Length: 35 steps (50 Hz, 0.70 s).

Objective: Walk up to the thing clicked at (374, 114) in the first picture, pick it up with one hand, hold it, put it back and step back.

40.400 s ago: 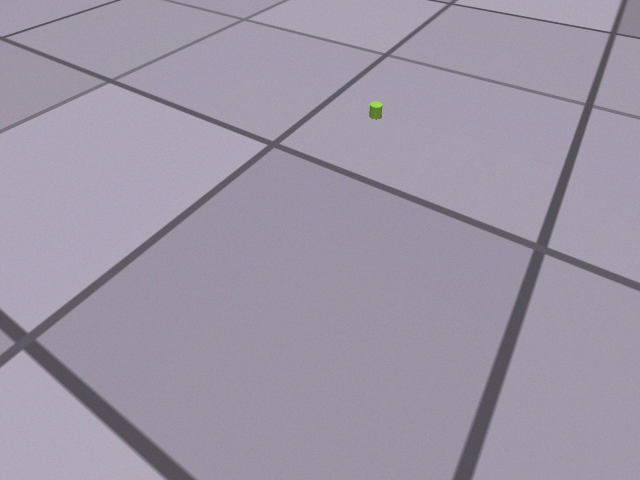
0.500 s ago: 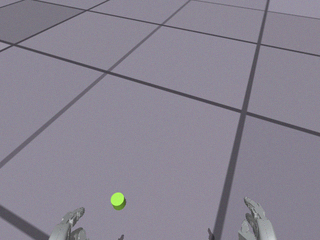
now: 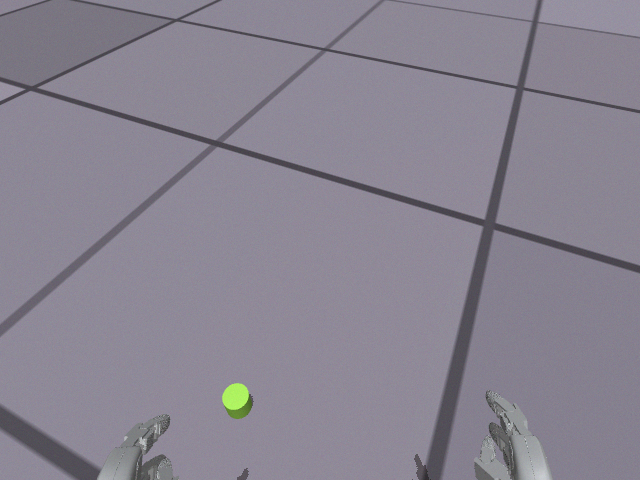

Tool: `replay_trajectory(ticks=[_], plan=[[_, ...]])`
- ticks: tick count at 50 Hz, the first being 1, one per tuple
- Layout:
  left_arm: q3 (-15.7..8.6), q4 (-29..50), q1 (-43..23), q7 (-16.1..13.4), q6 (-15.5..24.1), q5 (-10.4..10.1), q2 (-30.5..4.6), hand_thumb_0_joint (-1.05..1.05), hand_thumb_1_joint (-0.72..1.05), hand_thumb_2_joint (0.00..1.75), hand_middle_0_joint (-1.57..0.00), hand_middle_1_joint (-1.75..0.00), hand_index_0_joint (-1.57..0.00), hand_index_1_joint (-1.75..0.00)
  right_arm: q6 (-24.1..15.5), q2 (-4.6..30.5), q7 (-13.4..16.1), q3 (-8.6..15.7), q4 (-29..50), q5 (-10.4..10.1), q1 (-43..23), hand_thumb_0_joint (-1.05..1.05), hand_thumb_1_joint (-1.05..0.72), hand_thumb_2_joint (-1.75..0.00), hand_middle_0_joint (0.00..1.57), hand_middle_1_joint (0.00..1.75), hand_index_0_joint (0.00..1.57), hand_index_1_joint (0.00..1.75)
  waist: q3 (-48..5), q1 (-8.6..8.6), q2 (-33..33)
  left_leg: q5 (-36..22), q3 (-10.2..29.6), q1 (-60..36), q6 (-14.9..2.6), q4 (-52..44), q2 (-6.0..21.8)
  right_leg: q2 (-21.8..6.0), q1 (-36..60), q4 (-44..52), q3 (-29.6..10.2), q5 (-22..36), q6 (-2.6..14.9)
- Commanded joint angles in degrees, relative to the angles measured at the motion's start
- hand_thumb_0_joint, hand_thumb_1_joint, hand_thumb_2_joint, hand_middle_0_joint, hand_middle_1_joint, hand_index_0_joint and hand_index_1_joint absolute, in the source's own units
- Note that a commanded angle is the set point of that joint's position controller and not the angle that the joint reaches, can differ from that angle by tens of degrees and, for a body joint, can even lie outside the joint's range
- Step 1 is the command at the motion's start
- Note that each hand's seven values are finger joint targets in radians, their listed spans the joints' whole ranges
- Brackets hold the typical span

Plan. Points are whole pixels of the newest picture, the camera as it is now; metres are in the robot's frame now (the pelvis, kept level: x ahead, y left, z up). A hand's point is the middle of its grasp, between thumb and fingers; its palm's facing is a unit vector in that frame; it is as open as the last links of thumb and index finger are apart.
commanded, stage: home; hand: left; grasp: from above
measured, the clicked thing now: (237, 401) +0.49 +0.23 -0.68
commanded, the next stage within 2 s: stand in 0.70 s
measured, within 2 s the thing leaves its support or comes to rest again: neither
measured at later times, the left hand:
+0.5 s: hand out of the picture +0.17 +0.17 -0.05, palm faces +0.04 -0.98 -0.20, open 7.4 cm
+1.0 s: hand out of the picture +0.14 +0.22 -0.10, palm faces +0.00 -0.94 -0.33, open 7.4 cm
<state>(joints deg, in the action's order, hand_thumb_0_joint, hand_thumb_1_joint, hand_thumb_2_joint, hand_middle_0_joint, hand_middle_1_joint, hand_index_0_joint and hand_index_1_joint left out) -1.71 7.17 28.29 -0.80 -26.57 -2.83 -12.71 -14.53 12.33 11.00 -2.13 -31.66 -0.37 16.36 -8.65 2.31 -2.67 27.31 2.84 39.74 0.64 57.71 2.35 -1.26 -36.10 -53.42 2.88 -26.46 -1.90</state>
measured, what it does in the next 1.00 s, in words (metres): stands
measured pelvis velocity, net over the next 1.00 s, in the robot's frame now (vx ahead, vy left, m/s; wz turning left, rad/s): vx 0.00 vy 0.00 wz -0.01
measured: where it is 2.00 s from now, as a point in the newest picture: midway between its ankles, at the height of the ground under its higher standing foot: outside the picture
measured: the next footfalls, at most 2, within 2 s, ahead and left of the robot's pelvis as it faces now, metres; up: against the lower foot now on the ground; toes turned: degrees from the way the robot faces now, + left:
none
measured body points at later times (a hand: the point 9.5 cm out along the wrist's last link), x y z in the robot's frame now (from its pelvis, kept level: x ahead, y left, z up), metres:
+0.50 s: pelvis +0.01 +0.00 +0.00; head +0.02 +0.00 +0.45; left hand +0.16 +0.22 -0.03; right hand +0.16 -0.25 -0.06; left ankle +0.02 +0.12 -0.68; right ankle +0.00 -0.14 -0.68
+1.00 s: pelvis +0.00 +0.00 +0.02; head +0.03 +0.00 +0.47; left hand +0.14 +0.27 -0.07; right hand +0.13 -0.27 -0.09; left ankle +0.02 +0.12 -0.68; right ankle +0.00 -0.14 -0.68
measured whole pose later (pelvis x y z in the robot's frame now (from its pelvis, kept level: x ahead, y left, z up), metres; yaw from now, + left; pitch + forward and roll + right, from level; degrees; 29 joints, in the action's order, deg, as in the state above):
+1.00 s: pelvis +0.00 +0.00 +0.02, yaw +0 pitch +2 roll +0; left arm -1.6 -30.8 13.4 -1.5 -5.5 2.8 -16.5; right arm -3.2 16.3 1.4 0.8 -46.1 3.4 10.0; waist 1.5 -1.3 0.7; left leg 23.4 0.0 26.8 0.0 48.3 0.4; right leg -3.2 -25.7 -48.2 0.3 -24.4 -2.0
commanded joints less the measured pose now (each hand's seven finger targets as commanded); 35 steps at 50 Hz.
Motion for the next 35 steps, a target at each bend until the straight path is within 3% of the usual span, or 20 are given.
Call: replay_trajectory(ticks=[1, 15, 18, 19, 21, 28, 29, 30, 35], plan=[[-3.5, 11.1, -1.5, -0.6, 2.7, 0.2, -5.9, 0.00, 0.90, 0.90, -0.20, -0.30, -0.20, -0.30, -3.3, 7.2, 0.5, 3.3, 9.1, 0.1, -4.2, 0.00, -0.90, -0.90, 0.20, 0.30, 0.20, 0.30, -4.3, -0.35, -0.3, -9.1, 0.1, -6.1, -0.98, -10.7, -1.6, 2.7, 1.1, 8.2, 1.7, 7.5, 1.69], [-3.6, 12.4, -2.0, -0.7, 3.3, 0.3, -6.5, 0.00, 0.90, 0.90, -0.20, -0.30, -0.20, -0.30, -3.1, 6.9, 0.6, 3.3, 9.0, 0.1, -3.7, 0.00, -0.90, -0.90, 0.20, 0.30, 0.20, 0.30, -4.1, -0.19, -0.5, -9.7, -0.6, -5.8, -1.07, -9.9, -1.8, 2.4, 1.0, 8.2, 1.4, 8.1, 1.70], [-2.8, 10.2, 0.5, -0.6, 2.9, 0.0, -4.9, 0.00, 0.90, 0.90, -0.20, -0.30, -0.20, -0.30, -3.0, 6.8, 0.6, 3.4, 9.3, 0.1, -3.8, 0.00, -0.90, -0.90, 0.20, 0.30, 0.20, 0.30, -5.4, -0.19, 0.1, -12.2, -0.6, -6.2, -1.05, -9.2, -1.8, 2.5, 1.7, 7.9, 1.5, 10.2, 1.70], [-3.9, 12.2, -0.9, -0.7, 3.0, -0.1, -6.2, 0.00, 0.90, 0.90, -0.20, -0.30, -0.20, -0.30, -2.9, 7.1, 0.6, 3.6, 9.4, 0.1, -3.7, 0.00, -0.90, -0.90, 0.20, 0.30, 0.20, 0.30, -6.6, -0.13, 0.3, -13.4, -0.9, -6.8, -1.18, -8.7, -1.9, 2.4, 2.2, 8.0, 1.3, 11.5, 1.56], [-3.5, 11.6, -0.5, -0.7, 3.0, 0.1, -6.0, 0.00, 0.90, 0.90, -0.20, -0.30, -0.20, -0.30, -2.8, 7.1, 0.5, 3.6, 9.1, 0.1, -3.5, 0.00, -0.90, -0.90, 0.20, 0.30, 0.20, 0.30, -6.6, 0.00, 0.0, -14.5, -1.0, -6.9, -1.10, -8.5, -1.9, 2.4, 2.3, 7.7, 1.2, 12.5, 1.64], [-3.2, 11.0, -0.7, -0.7, 3.3, 0.2, -5.7, 0.00, 0.90, 0.90, -0.20, -0.30, -0.20, -0.30, -2.6, 7.1, 0.4, 3.6, 9.5, 0.1, -3.9, 0.00, -0.90, -0.90, 0.20, 0.30, 0.20, 0.30, -5.3, 0.03, 0.3, -13.1, -0.5, -6.5, -0.99, -9.3, -1.7, 2.6, 1.7, 7.6, 1.6, 11.0, 1.70], [-4.4, 13.5, -2.2, -0.9, 3.6, 0.2, -7.2, 0.00, 0.90, 0.90, -0.20, -0.30, -0.20, -0.30, -2.6, 7.2, 0.5, 3.7, 9.1, 0.1, -3.5, 0.00, -0.90, -0.90, 0.20, 0.30, 0.20, 0.30, -4.8, -0.46, -0.7, -13.1, -0.6, -6.5, -0.93, -9.4, -1.6, 2.5, 1.6, 7.5, 1.5, 10.9, 1.78], [-3.0, 10.7, -0.4, -0.7, 3.5, 0.3, -5.7, 0.00, 0.90, 0.90, -0.20, -0.30, -0.20, -0.30, -2.5, 7.2, 0.4, 3.7, 9.3, 0.1, -3.4, 0.00, -0.90, -0.90, 0.20, 0.30, 0.20, 0.30, -6.0, 0.20, -0.9, -14.5, -0.4, -7.4, -0.85, -9.3, -1.6, 2.6, 2.0, 7.2, 1.5, 12.1, 1.87], [-3.4, 11.4, -1.0, -0.8, 3.1, 0.1, -6.2, 0.00, 0.90, 0.90, -0.20, -0.30, -0.20, -0.30, -2.3, 7.0, 0.4, 3.5, 9.4, 0.1, -3.6, 0.00, -0.90, -0.90, 0.20, 0.30, 0.20, 0.30, -4.3, 0.03, -0.1, -12.0, -0.9, -5.8, -1.17, -9.0, -1.9, 2.3, 1.5, 8.2, 1.3, 10.5, 1.56]])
